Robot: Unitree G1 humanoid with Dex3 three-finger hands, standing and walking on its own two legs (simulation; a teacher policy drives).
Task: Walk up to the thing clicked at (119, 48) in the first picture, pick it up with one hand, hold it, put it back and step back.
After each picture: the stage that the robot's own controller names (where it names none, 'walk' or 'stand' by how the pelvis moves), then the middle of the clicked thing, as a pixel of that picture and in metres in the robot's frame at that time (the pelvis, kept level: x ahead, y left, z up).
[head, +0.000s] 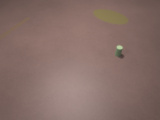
stand; (118, 51) +1.26 -0.40 -0.72
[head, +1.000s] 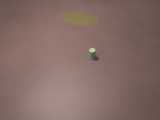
walk; (92, 54) +1.19 -0.01 -0.70
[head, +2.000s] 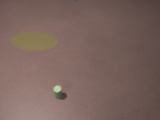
walk; (57, 92) +0.71 +0.21 -0.69
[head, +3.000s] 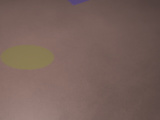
stand; out of the picture +0.39 +0.20 -0.70
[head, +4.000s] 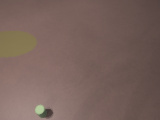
walk; (41, 111) +0.40 +0.31 -0.69
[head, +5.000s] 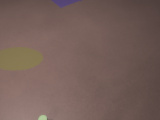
stand; out of the picture +0.46 +0.29 -0.72
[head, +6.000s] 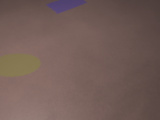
stand; out of the picture +0.46 +0.32 -0.73
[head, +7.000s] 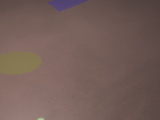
stand; out of the picture +0.46 +0.32 -0.73
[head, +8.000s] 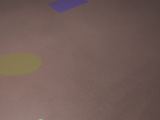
stand; out of the picture +0.46 +0.33 -0.73
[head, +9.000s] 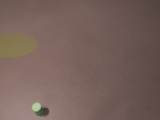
go down; (37, 109) +0.47 +0.32 -0.70
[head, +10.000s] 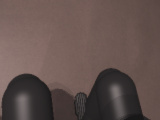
go down; out of the picture +0.54 +0.37 -0.28
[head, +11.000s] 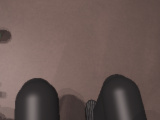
approach; out of the picture +0.54 +0.35 -0.29
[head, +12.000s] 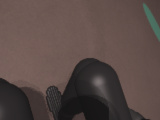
close in; out of the picture +0.51 +0.41 -0.24
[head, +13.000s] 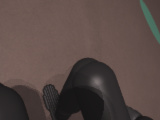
close; out of the picture +0.50 +0.41 -0.24
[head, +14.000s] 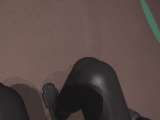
lift; out of the picture +0.46 +0.33 -0.27
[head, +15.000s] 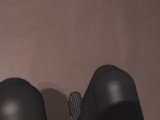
close; out of the picture +0.46 +0.31 -0.27
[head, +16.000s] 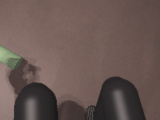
lift; (7, 57) +0.47 +0.28 -0.31
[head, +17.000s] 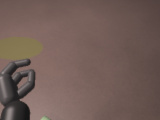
approach; out of the picture +0.42 +0.24 -0.67
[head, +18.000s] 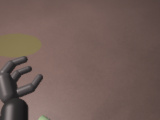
hold; out of the picture +0.39 +0.26 -0.69
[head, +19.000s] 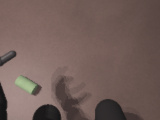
approach; (26, 84) +0.43 +0.27 -0.50
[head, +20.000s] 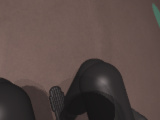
approach; out of the picture +0.42 +0.34 -0.27
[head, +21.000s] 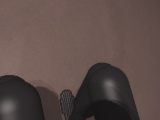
hold; out of the picture +0.41 +0.34 -0.27
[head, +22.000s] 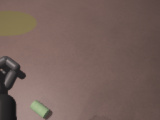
hold; (39, 109) +0.40 +0.27 -0.60
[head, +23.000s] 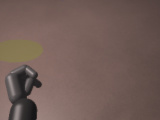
hold; out of the picture +0.36 +0.28 -0.70
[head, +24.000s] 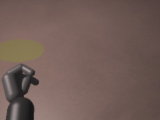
crouch; out of the picture +0.36 +0.28 -0.71
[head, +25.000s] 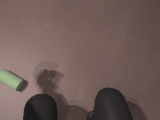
lower; (10, 79) +0.41 +0.31 -0.43
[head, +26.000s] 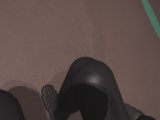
lower; out of the picture +0.37 +0.36 -0.27
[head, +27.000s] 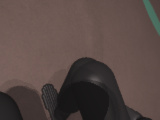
lower; out of the picture +0.36 +0.37 -0.27
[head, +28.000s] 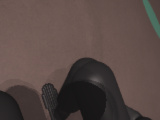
open; out of the picture +0.36 +0.37 -0.28
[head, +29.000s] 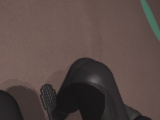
withdraw; out of the picture +0.35 +0.38 -0.28
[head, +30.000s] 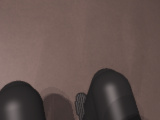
walk; out of the picture +0.37 +0.34 -0.31
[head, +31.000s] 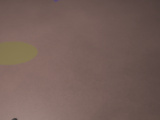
stand; out of the picture +0.32 +0.30 -0.68
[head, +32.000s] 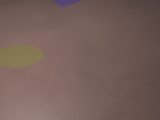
stand; out of the picture +0.33 +0.32 -0.69
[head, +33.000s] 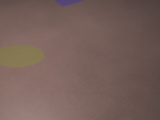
stand; out of the picture +0.31 +0.31 -0.69
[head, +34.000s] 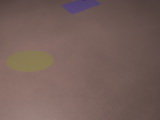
stand; out of the picture +0.32 +0.31 -0.75
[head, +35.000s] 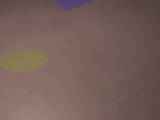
stand; out of the picture +0.28 +0.33 -0.75
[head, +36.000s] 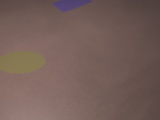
stand; out of the picture +0.26 +0.34 -0.75
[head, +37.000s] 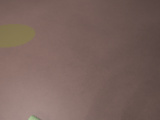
walk; out of the picture +0.34 +0.35 -0.72
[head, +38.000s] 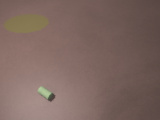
walk; (45, 92) +0.60 +0.37 -0.73
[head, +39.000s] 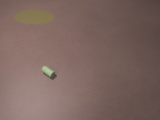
stand; (48, 71) +0.90 +0.32 -0.73
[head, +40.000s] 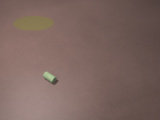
stand; (49, 77) +0.89 +0.32 -0.75
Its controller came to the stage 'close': yes
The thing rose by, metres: 0.01
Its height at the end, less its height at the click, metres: -0.02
